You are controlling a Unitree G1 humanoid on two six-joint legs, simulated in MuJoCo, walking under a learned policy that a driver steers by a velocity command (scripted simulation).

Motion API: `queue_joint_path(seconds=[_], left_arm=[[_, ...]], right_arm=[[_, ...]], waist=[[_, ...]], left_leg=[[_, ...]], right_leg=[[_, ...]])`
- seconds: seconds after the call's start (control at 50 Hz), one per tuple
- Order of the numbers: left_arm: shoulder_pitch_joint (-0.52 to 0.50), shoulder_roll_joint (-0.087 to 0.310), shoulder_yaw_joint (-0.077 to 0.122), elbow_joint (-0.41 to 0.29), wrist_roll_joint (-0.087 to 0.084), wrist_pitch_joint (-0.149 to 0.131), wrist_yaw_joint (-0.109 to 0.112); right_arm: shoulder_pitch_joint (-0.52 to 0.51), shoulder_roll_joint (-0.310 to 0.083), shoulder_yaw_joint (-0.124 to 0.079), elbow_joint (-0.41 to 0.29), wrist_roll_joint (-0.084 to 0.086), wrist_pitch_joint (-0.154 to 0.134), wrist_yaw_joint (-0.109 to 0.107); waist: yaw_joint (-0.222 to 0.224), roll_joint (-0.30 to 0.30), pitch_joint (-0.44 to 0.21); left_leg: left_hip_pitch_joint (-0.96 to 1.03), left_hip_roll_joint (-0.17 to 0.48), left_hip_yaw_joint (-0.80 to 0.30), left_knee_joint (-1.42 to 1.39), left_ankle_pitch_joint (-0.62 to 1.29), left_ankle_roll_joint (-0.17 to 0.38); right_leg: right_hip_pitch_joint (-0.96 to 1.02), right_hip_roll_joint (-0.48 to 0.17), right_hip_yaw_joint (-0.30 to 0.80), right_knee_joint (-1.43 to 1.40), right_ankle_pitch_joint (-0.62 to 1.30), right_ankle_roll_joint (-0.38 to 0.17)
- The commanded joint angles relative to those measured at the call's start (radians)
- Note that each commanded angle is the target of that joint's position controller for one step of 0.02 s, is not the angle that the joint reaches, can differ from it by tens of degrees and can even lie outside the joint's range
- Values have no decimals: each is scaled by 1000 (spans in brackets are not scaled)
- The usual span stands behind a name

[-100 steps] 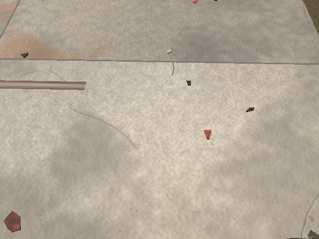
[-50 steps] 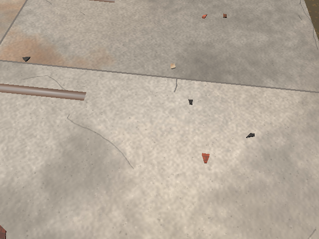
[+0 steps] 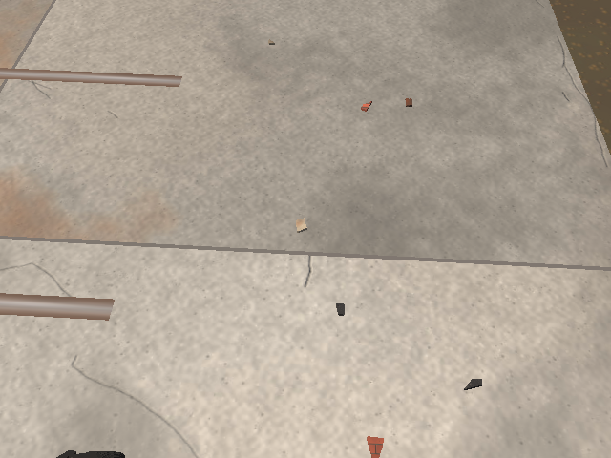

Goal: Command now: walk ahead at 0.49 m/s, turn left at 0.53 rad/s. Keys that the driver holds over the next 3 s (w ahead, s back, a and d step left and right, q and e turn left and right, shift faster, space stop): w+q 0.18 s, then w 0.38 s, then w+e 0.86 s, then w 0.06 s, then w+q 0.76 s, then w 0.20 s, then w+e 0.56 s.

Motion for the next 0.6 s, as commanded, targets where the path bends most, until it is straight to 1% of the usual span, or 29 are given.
queue_joint_path(seconds=[0.02, 0.06, 0.1, 0.12, 0.14, 0.16, 0.18, 0.2, 0.22, 0.24, 0.26, 0.28, 0.3, 0.32, 0.34, 0.38, 0.4, 0.44, 0.48, 0.52, 0.54, 0.58, 0.6], left_arm=[[-85, 55, 12, -80, -15, -17, -6], [-90, 87, 25, -86, -25, -21, -11], [-60, 117, 40, -84, -29, -26, -16], [-11, 125, 49, -74, -30, -30, -15], [78, 148, 64, -57, -24, -34, -10], [212, 201, 79, -50, -6, -36, -2], [286, 295, 100, -19, 9, -21, -6], [294, 212, 87, -14, -6, -17, -16], [255, 147, 69, -18, -9, -16, -15], [202, 123, 58, -17, -1, -12, -16], [171, 99, 49, -10, 2, -9, -18], [154, 85, 44, -2, 5, -11, -16], [151, 75, 42, 6, 2, -15, -15], [157, 73, 43, 16, -5, -18, -17], [165, 83, 46, 27, -11, -21, -18], [178, 114, 55, 48, -19, -21, -17], [180, 123, 58, 56, -21, -18, -16], [188, 138, 60, 71, -25, -9, -12], [210, 152, 62, 91, -31, -1, -11], [249, 162, 63, 116, -37, 7, -11], [262, 165, 64, 127, -40, 12, -11], [275, 171, 66, 146, -46, 23, -8], [273, 178, 68, 152, -47, 30, -6]], right_arm=[[2, -192, -52, -61, 13, -5, -15], [18, -184, -52, -56, 20, 4, -19], [17, -179, -53, -59, 13, 11, -20], [9, -172, -52, -63, 9, 16, -19], [15, -137, -41, -67, 3, 17, -15], [33, -62, -13, -84, -14, 14, -8], [186, 11, 10, -116, 11, 0, -3], [167, -90, -6, -93, 33, 0, -8], [54, -154, -24, -98, 27, 4, -11], [-17, -152, -25, -113, 11, 7, -15], [-56, -137, -24, -127, -2, 6, -13], [-55, -119, -25, -131, 2, 6, -6], [-47, -103, -22, -129, 6, 8, -2], [-43, -85, -19, -124, 6, 11, 1], [-53, -73, -15, -125, 1, 13, 2], [-109, -53, -4, -143, -11, 11, 6], [-137, -45, 2, -148, -13, 7, 10], [-198, -34, 10, -155, -10, -2, 20], [-260, -33, 13, -165, -5, -10, 28], [-315, -41, 13, -180, 0, -14, 34], [-335, -46, 11, -189, 2, -16, 37], [-359, -62, 5, -203, 3, -21, 42], [-340, -76, -1, -202, 1, -25, 43]], waist=[[-13, 100, -13], [-5, 116, -26], [22, 137, -37], [53, 149, -48], [100, 140, -96], [152, 30, -236], [83, -324, -367], [112, -249, -326], [143, -124, -193], [132, -44, -121], [118, -42, -63], [94, -74, -42], [83, -89, -39], [76, -87, -41], [73, -77, -36], [76, -54, -20], [82, -43, -18], [101, -40, -8], [122, -42, 4], [139, -44, 15], [140, -46, 22], [130, -51, 33], [108, -53, 23]], left_leg=[[-188, 199, -151, -105, 47, 147], [-109, 228, -215, -40, -2, 123], [-48, 256, -276, 39, -9, 100], [-46, 250, -288, 90, 7, 84], [-66, 204, -265, 201, 37, 54], [-153, 135, -185, 482, -67, 16], [-493, 2, -52, 837, -416, -47], [-627, 75, -80, 979, -370, -56], [-647, 107, -70, 1007, -270, -56], [-618, 138, -41, 982, -197, -60], [-599, 157, -44, 927, -154, -62], [-554, 179, -42, 882, -127, -62], [-524, 184, -29, 842, -116, -62], [-513, 183, -14, 807, -114, -63], [-517, 184, -5, 762, -107, -65], [-545, 199, 12, 646, -59, -73], [-542, 206, 23, 580, -12, -76], [-510, 205, 48, 453, 90, -77], [-458, 188, 75, 349, 165, -79], [-428, 173, 90, 290, 191, -73], [-425, 170, 89, 267, 184, -64], [-403, 162, 88, 221, 136, -39], [-358, 150, 93, 196, 111, -26]], right_leg=[[225, 82, -57, -161, 161, 23], [236, 79, -16, -222, 136, 11], [267, 78, -8, -241, 40, -17], [332, 83, -23, -262, -7, -40], [467, 71, -29, -286, -36, -73], [695, -90, 124, -286, -131, -136], [1004, -321, 600, -388, -328, -303], [975, -327, 741, -466, -586, -307], [861, -270, 578, -481, -558, -264], [747, -218, 430, -477, -399, -240], [660, -176, 329, -489, -260, -244], [605, -144, 256, -510, -183, -239], [583, -123, 208, -530, -139, -240], [577, -117, 175, -543, -91, -251], [573, -121, 152, -556, -46, -265], [581, -139, 119, -583, 25, -289], [585, -137, 95, -593, 43, -291], [581, -119, 38, -606, 60, -280], [572, -103, -9, -605, 65, -265], [593, -117, -17, -599, 67, -258], [614, -129, -15, -592, 74, -253], [655, -153, -1, -562, 120, -240], [669, -156, 7, -529, 178, -231]])
Next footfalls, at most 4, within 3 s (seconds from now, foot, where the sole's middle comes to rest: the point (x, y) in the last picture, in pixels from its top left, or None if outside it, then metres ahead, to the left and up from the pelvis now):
0.16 right None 0.29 -0.16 -0.78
0.66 left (229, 447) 0.50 0.15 -0.78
1.20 right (325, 317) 0.80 -0.07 -0.78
1.70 left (266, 218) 1.13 0.07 -0.78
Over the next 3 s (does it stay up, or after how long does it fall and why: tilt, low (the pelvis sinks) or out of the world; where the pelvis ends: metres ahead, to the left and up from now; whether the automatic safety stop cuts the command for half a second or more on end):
stays up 1.62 0.03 0.00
